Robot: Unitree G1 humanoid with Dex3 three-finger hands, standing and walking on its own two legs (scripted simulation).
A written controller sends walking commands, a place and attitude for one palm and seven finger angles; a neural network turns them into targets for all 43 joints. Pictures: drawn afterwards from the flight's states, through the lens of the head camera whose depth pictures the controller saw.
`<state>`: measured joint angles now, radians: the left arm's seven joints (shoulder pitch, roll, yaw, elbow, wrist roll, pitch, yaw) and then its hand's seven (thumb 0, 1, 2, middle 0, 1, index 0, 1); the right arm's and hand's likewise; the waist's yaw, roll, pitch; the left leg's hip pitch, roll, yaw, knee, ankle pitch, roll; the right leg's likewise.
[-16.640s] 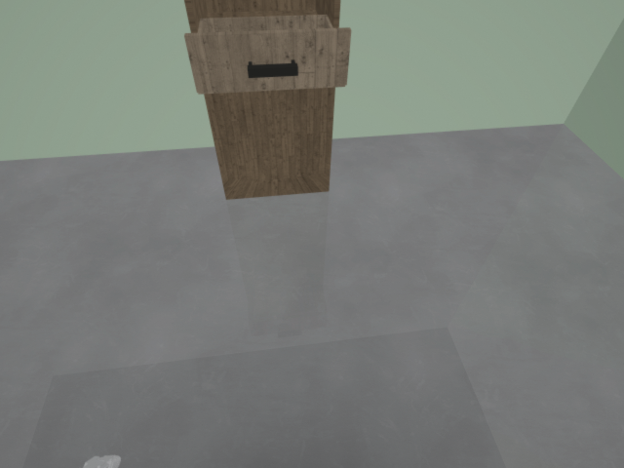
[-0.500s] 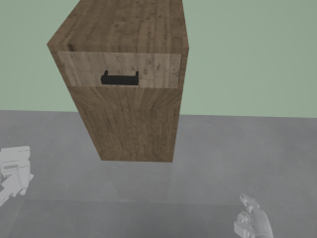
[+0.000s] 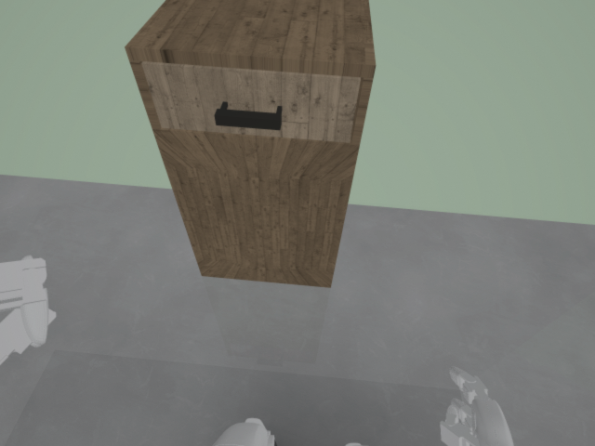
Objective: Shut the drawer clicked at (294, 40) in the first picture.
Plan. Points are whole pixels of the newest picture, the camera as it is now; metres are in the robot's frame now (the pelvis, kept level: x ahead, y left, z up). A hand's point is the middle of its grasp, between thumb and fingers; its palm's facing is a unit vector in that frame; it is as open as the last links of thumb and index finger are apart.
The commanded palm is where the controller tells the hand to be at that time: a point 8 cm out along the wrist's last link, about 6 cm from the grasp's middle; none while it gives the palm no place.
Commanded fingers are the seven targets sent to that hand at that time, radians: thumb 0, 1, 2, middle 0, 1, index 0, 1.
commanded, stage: step back with the hand held close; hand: left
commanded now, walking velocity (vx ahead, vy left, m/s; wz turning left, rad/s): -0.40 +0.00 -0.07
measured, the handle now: (250, 113) +0.75 +0.15 +0.02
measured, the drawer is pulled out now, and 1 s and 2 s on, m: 0.00 0.00 0.00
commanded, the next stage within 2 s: stop stepping back and stand still in 0.26 s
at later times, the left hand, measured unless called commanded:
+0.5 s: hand (37, 427) +0.11 +0.20 +0.19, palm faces +0.20 -0.84 -0.50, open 3.3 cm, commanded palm +0.05 +0.26 +0.20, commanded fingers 0.00 0.90 0.90 -1.40 -1.60 -1.40 -1.60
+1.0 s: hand out of the picture +0.05 +0.22 +0.18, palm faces +0.29 -0.85 -0.43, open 3.3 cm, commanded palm +0.00 +0.26 +0.20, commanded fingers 0.00 0.90 0.90 -1.40 -1.60 -1.40 -1.60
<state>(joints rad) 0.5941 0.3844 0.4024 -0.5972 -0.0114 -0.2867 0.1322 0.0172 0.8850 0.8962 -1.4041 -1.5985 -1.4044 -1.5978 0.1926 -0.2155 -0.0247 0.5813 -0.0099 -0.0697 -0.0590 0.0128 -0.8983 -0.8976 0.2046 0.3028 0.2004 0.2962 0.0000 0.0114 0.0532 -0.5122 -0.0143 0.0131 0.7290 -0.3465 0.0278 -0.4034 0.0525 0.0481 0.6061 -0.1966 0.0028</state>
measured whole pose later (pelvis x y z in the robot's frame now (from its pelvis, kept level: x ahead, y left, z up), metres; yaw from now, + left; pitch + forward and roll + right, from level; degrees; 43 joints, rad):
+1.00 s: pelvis -0.15 +0.00 +0.02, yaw -5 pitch -1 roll -2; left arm 0.65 0.37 0.35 -0.54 -0.03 -0.26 0.14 0.02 0.88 0.90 -1.40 -1.60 -1.40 -1.60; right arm 0.25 -0.21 0.00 0.62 0.00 -0.10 -0.07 0.01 -0.90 -0.90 0.20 0.30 0.20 0.30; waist -0.01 0.02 -0.02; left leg -0.31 0.02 0.01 0.51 -0.19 0.01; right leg -0.15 0.02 -0.03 0.45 -0.29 -0.01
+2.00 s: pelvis -0.15 -0.01 +0.02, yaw -3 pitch -2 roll +0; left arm 0.35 0.14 0.00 1.16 0.01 0.01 0.04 0.01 0.91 0.90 -0.28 -0.40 -0.28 -0.40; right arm 0.30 -0.11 0.00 1.13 -0.02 0.03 -0.03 0.00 -0.90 -0.90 0.20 0.30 0.20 0.30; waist -0.01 0.03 0.06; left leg -0.27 0.00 -0.02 0.46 -0.16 0.01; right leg -0.13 0.00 -0.06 0.46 -0.30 -0.02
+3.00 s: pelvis -0.13 -0.03 +0.02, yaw -4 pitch -2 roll +0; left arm 0.30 0.12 0.01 1.15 0.01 -0.01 0.04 0.01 0.91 0.90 -0.20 -0.30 -0.20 -0.30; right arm 0.27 -0.13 -0.01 1.15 -0.02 0.01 -0.05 0.00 -0.91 -0.90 0.20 0.30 0.20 0.30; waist -0.01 0.01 0.06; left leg -0.23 0.01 -0.02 0.45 -0.19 -0.02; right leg -0.07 0.02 -0.06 0.41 -0.31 -0.03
